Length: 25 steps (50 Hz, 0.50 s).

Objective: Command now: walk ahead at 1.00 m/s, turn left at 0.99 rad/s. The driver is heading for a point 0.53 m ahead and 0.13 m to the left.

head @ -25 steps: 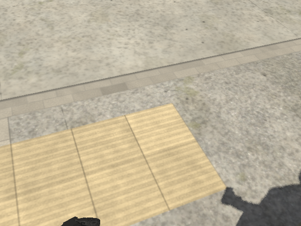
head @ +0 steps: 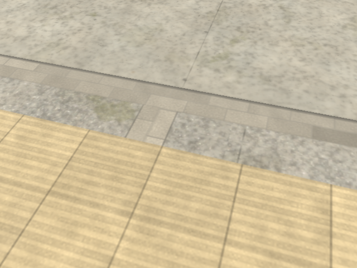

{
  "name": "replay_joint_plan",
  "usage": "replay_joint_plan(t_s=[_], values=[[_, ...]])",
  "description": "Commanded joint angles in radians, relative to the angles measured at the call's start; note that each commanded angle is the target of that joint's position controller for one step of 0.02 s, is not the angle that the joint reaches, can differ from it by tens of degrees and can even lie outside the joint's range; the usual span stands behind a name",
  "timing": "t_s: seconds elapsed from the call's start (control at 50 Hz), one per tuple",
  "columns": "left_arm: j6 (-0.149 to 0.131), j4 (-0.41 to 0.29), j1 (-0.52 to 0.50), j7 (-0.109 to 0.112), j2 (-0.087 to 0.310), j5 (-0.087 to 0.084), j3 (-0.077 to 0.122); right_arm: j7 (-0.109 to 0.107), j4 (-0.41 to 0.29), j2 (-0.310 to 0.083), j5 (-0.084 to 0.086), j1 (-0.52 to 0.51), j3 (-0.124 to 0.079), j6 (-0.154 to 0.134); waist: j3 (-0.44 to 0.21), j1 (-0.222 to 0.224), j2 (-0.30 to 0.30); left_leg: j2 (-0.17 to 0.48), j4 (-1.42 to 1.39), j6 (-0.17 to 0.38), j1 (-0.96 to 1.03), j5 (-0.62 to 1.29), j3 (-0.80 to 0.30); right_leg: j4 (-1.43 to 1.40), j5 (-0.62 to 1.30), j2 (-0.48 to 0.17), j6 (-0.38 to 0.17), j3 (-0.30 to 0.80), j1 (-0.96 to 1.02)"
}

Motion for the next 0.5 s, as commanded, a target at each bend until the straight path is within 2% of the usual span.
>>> replay_joint_plan(t_s=[0.02, 0.04, 0.06, 0.08, 0.1, 0.12, 0.14, 0.16, 0.18, 0.2, 0.22, 0.24, 0.26, 0.28, 0.3, 0.32, 0.34, 0.36, 0.38, 0.4, 0.42, 0.44, 0.46, 0.48, 0.5], values=[[-0.001, -0.203, -0.269, 0.021, 0.199, -0.015, 0.051, -0.033, 0.147, -0.308, 0.013, 0.527, -0.107, 0.011, -0.007, -0.267, 0.184, 0.158, 0.173, 0.182, 0.993, 0.443, -0.287, 0.584, -0.099, -0.004, 0.029, 0.128, -1.009], [-0.010, -0.283, -0.314, 0.015, 0.213, -0.017, 0.033, -0.034, 0.145, -0.291, 0.027, 0.620, -0.097, 0.000, -0.154, -0.296, -0.019, 0.269, 0.159, 0.296, 1.187, 0.212, -0.527, 0.459, -0.094, -0.059, 0.037, 0.254, -1.234], [-0.018, -0.281, -0.339, 0.010, 0.198, -0.007, 0.029, -0.046, 0.134, -0.264, 0.025, 0.612, -0.094, 0.003, -0.175, -0.272, -0.161, 0.303, 0.051, 0.304, 1.100, -0.090, -0.672, 0.363, -0.088, -0.081, 0.032, 0.315, -1.225], [-0.036, -0.334, -0.344, -0.004, 0.178, -0.010, 0.029, -0.075, 0.110, -0.245, 0.016, 0.517, -0.091, -0.011, -0.172, -0.183, -0.139, 0.370, -0.069, 0.285, 0.986, -0.472, -0.823, 0.134, 0.067, -0.104, 0.008, 0.448, -1.234], [-0.023, -0.349, -0.404, -0.013, 0.185, -0.010, 0.039, -0.110, 0.057, -0.214, 0.004, 0.339, -0.080, -0.030, -0.040, -0.083, -0.131, 0.401, -0.200, 0.258, 0.590, -0.553, -0.913, -0.127, 0.134, -0.143, 0.034, 0.499, -1.064], [0.000, -0.343, -0.428, -0.018, 0.200, 0.006, 0.053, -0.114, 0.002, -0.180, -0.004, 0.204, -0.062, -0.044, 0.068, -0.027, -0.162, 0.354, -0.256, 0.252, 0.269, -0.562, -0.874, -0.310, 0.170, -0.162, 0.069, 0.508, -0.871], [0.024, -0.338, -0.434, -0.020, 0.194, 0.006, 0.055, -0.105, -0.031, -0.187, -0.012, 0.137, -0.061, -0.052, 0.097, 0.011, -0.166, 0.308, -0.269, 0.251, 0.053, -0.499, -0.831, -0.417, 0.211, -0.150, 0.093, 0.466, -0.692], [0.026, -0.328, -0.407, -0.029, 0.185, -0.014, 0.052, -0.095, -0.061, -0.193, -0.013, 0.119, -0.067, -0.062, 0.053, 0.021, -0.155, 0.250, -0.270, 0.224, -0.072, -0.457, -0.753, -0.528, 0.328, -0.140, 0.093, 0.429, -0.499], [0.025, -0.311, -0.392, -0.039, 0.162, -0.033, 0.047, -0.086, -0.065, -0.189, -0.001, 0.110, -0.072, -0.068, 0.013, 0.033, -0.142, 0.168, -0.239, 0.173, -0.183, -0.497, -0.663, -0.606, 0.435, -0.101, 0.091, 0.389, -0.284], [0.027, -0.289, -0.362, -0.046, 0.137, -0.050, 0.044, -0.076, -0.077, -0.196, 0.020, 0.091, -0.076, -0.064, -0.014, 0.053, -0.092, 0.089, -0.189, 0.135, -0.241, -0.517, -0.558, -0.681, 0.490, -0.065, 0.083, 0.349, -0.127], [0.024, -0.273, -0.353, -0.048, 0.125, -0.062, 0.042, -0.066, -0.069, -0.201, 0.033, 0.109, -0.083, -0.063, -0.016, 0.062, -0.093, 0.037, -0.121, 0.103, -0.256, -0.510, -0.501, -0.735, 0.558, -0.024, 0.084, 0.297, -0.036], [0.022, -0.252, -0.297, -0.045, 0.126, -0.054, 0.046, -0.056, -0.068, -0.214, 0.041, 0.124, -0.089, -0.064, -0.028, 0.090, -0.107, -0.012, 0.001, 0.078, -0.252, -0.410, -0.457, -0.804, 0.547, 0.028, 0.078, 0.246, 0.057], [0.021, -0.215, -0.169, -0.034, 0.158, -0.046, 0.061, -0.050, -0.070, -0.211, 0.046, 0.142, -0.087, -0.067, -0.100, 0.159, -0.157, -0.062, 0.235, 0.032, -0.250, -0.292, -0.427, -0.834, 0.473, 0.049, 0.071, 0.255, 0.217], [0.018, -0.174, 0.034, -0.022, 0.224, -0.014, 0.082, -0.048, -0.105, -0.191, 0.043, 0.071, -0.080, -0.080, -0.177, 0.284, -0.225, -0.124, 0.561, 0.000, -0.292, -0.207, -0.373, -0.881, 0.308, -0.019, 0.048, 0.322, 0.340], [0.012, -0.149, 0.074, -0.019, 0.220, 0.005, 0.059, -0.049, -0.186, 0.026, 0.021, 0.015, -0.027, -0.096, -0.150, 0.218, -0.412, -0.173, 0.975, -0.007, -0.417, -0.893, -0.344, -1.024, 0.146, -0.271, 0.042, 0.691, 0.287], [0.012, -0.221, -0.117, -0.019, 0.283, 0.010, 0.073, -0.050, -0.229, -0.004, 0.067, 0.213, -0.035, -0.090, -0.208, 0.018, -0.527, -0.157, 1.045, -0.012, -0.572, -0.835, -0.290, -1.337, -0.060, -0.455, -0.049, 1.291, 0.295], [0.013, -0.268, -0.277, -0.018, 0.242, 0.001, 0.079, -0.054, -0.186, -0.032, 0.034, 0.222, -0.031, -0.049, -0.071, -0.022, -0.291, -0.031, 1.106, -0.016, -0.630, -0.761, -0.255, -1.318, -0.329, -0.454, -0.119, 1.221, 0.183], [0.011, -0.271, -0.332, -0.025, 0.214, -0.011, 0.079, -0.039, -0.197, -0.038, 0.012, 0.178, -0.033, -0.030, 0.031, -0.024, -0.189, 0.018, 1.049, -0.029, -0.608, -0.706, -0.234, -1.289, -0.209, -0.401, -0.115, 1.013, 0.052], [0.011, -0.240, -0.322, -0.024, 0.198, -0.009, 0.076, -0.023, -0.211, -0.028, 0.011, 0.133, -0.028, -0.018, 0.095, -0.031, -0.172, 0.046, 1.040, -0.036, -0.580, -0.692, -0.226, -1.287, -0.057, -0.332, -0.080, 0.824, -0.034], [0.006, -0.212, -0.290, -0.020, 0.168, -0.012, 0.067, -0.001, -0.242, -0.017, 0.014, 0.107, -0.027, -0.006, 0.100, -0.046, -0.208, 0.065, 1.019, -0.043, -0.576, -0.675, -0.241, -1.291, 0.063, -0.305, -0.063, 0.692, -0.059], [-0.003, -0.188, -0.275, -0.022, 0.132, -0.019, 0.058, 0.013, -0.266, -0.017, 0.020, 0.065, -0.025, 0.006, 0.116, -0.050, -0.217, 0.075, 0.976, -0.050, -0.566, -0.643, -0.241, -1.315, 0.184, -0.268, -0.040, 0.566, -0.078], [-0.012, -0.181, -0.274, -0.024, 0.114, -0.028, 0.055, 0.017, -0.294, -0.024, 0.025, 0.028, -0.024, 0.013, 0.107, -0.055, -0.222, 0.068, 0.916, -0.056, -0.540, -0.607, -0.229, -1.344, 0.308, -0.245, -0.029, 0.472, -0.091], [-0.022, -0.173, -0.266, -0.023, 0.099, -0.031, 0.049, 0.010, -0.316, -0.026, 0.026, -0.018, -0.021, 0.011, 0.115, -0.054, -0.192, 0.052, 0.843, -0.063, -0.514, -0.573, -0.215, -1.353, 0.539, -0.209, -0.023, 0.370, -0.092], [-0.034, -0.184, -0.302, -0.018, 0.121, -0.027, 0.053, 0.008, -0.339, -0.032, 0.021, -0.030, -0.020, 0.009, 0.112, -0.083, -0.212, 0.053, 0.742, -0.075, -0.474, -0.542, -0.217, -1.367, 0.712, -0.218, -0.043, 0.327, -0.114], [-0.041, -0.193, -0.338, -0.014, 0.123, -0.028, 0.051, 0.007, -0.339, -0.044, 0.015, -0.030, -0.021, 0.005, 0.119, -0.104, -0.173, 0.049, 0.612, -0.087, -0.428, -0.498, -0.200, -1.370, 0.859, -0.199, -0.049, 0.259, -0.124]])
